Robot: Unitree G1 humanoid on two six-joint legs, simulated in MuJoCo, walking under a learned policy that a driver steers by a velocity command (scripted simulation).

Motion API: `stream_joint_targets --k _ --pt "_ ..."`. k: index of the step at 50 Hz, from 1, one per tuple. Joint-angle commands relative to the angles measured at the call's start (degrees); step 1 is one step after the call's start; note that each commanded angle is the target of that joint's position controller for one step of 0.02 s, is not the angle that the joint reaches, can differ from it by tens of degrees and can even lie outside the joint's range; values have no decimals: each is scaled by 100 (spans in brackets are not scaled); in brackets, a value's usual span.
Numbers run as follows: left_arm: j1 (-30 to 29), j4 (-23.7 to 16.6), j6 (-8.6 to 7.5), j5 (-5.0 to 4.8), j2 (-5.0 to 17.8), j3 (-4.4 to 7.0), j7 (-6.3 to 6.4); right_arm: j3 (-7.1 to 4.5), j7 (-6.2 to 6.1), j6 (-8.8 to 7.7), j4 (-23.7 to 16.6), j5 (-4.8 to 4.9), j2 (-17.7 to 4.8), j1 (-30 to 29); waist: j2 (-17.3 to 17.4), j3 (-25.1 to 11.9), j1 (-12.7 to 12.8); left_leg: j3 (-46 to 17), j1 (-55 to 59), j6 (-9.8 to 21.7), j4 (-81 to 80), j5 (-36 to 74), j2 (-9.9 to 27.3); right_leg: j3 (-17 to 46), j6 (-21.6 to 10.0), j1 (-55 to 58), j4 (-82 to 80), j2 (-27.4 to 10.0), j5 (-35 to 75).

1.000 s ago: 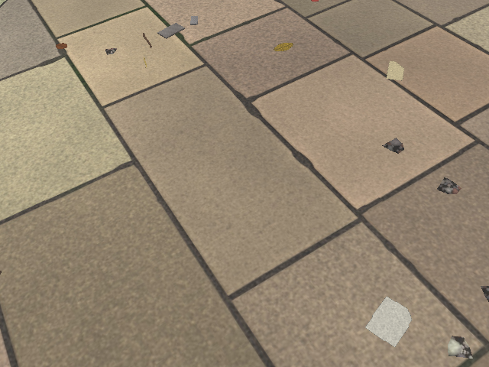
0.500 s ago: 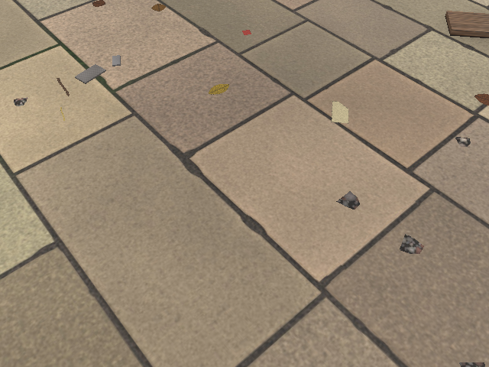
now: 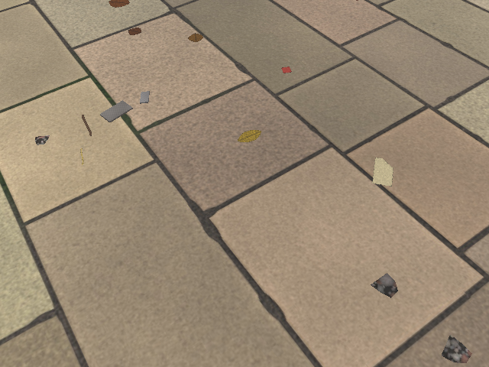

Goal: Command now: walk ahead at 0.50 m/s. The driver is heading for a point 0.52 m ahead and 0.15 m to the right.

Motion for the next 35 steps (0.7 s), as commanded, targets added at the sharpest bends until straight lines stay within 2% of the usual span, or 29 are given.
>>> stream_joint_targets --k 1,5,8,10,11,12,13,14,15,16,17,18,19,21,23,26,29,31,33,34,35 --pt "-113 -273 -60 -42 957 215 88 -1 46 -90 -379 8 -155 -435 -619 194 -44 108 71 -40 -989 864 -72 697 -748 -110 -729 -1385 1103" --pt "311 -14 31 -88 1014 244 117 34 155 -150 -591 62 -156 -1083 -585 390 164 181 35 49 -1704 922 -232 681 -741 456 -586 -1607 1061" --pt "386 105 123 -124 1051 283 156 11 248 -206 -721 67 -271 -1264 -624 409 80 114 74 248 -2012 422 -297 824 -651 971 -225 -1858 1515" --pt "269 104 177 -133 1138 313 177 -72 254 -245 -643 56 -456 -873 -744 171 -211 228 789 372 -2150 10 -502 923 -556 1061 271 -1849 2483" --pt "133 73 210 -127 1141 306 181 -175 224 -262 -458 49 -627 -239 -738 -204 -579 385 1731 488 -2318 46 -673 803 -446 901 974 -1639 3218" --pt "111 -3 217 -74 975 232 187 -317 161 -267 -181 5 -941 754 -612 -927 -986 181 3338 694 -2093 220 -423 626 -273 186 2165 -1315 2924" --pt "563 -182 147 -1 432 62 154 -460 98 -244 -52 -117 -1505 1571 419 -1917 -986 -1776 5717 1348 -2011 -122 1056 276 108 -1888 4334 -584 826" --pt "819 -89 47 -105 216 -9 143 -394 109 -198 19 -49 -1261 1707 1318 -2483 -941 -3681 6355 1810 -2859 -1017 1737 770 254 -3111 5651 -31 -2441" --pt "385 -156 -19 -270 868 169 134 -266 97 -194 -29 3 -847 1367 756 -1632 -1000 -3136 5666 1514 -3102 -1543 1538 1155 196 -3626 6135 -391 -2278" --pt "-24 -290 -37 -321 953 206 145 -209 73 -197 -88 6 -639 963 538 -957 -873 -2312 4876 1277 -3249 -1470 1361 977 149 -3745 6070 -691 -1766" --pt "-211 -324 -14 -270 879 217 176 -158 83 -223 -87 -17 -462 582 241 -499 -694 -1733 4075 1158 -3503 -1124 1143 901 171 -3545 5771 -901 -1317" --pt "-188 -300 57 -210 818 265 199 -116 90 -265 -88 -52 -292 326 325 -270 -511 -1235 3554 1048 -3714 -815 940 943 182 -3258 5484 -1078 -994" --pt "-31 -267 143 -203 678 263 192 -114 98 -290 -60 -98 -260 186 426 -175 -366 -892 3175 1008 -3894 -618 835 948 203 -2931 5390 -1158 -799" --pt "5 -312 285 -204 449 247 187 -152 95 -349 18 -108 -320 95 306 -15 -239 -363 2836 1074 -4137 -123 799 911 255 -2869 5263 -1221 -583" --pt "-207 -456 355 -171 433 262 195 -199 51 -371 98 -124 -446 119 146 119 -214 52 2829 1114 -4242 260 786 952 319 -3162 4939 -1246 -149" --pt "-592 -621 316 -142 376 245 117 -232 -31 -329 176 -123 -570 211 40 214 -305 638 3028 1041 -4285 599 651 829 360 -3300 3946 -1202 746" --pt "-1237 -850 271 -121 250 171 -13 -267 -88 -261 226 -76 -726 408 -100 359 -556 1034 3271 987 -4297 722 666 430 312 -3206 3037 -1118 1230" --pt "-1591 -1036 272 -123 233 144 -87 -299 -105 -182 298 -29 -820 640 -155 472 -692 1156 3701 970 -4194 857 800 288 246 -3361 2682 -1072 1159" --pt "-1816 -1219 284 -128 275 145 -157 -334 -107 -80 355 31 -894 793 -128 529 -724 1255 4180 902 -3963 1210 939 167 137 -3498 2454 -1002 852" --pt "-1844 -1294 292 -130 319 162 -190 -353 -110 -28 361 60 -939 798 -83 509 -675 1321 4360 847 -3777 1627 990 79 59 -3443 2379 -928 616" --pt "-1791 -1342 297 -99 379 195 -210 -366 -120 22 349 79 -991 723 -22 461 -561 1398 4402 784 -3415 2699 982 -51 -30 -3172 2274 -756 333"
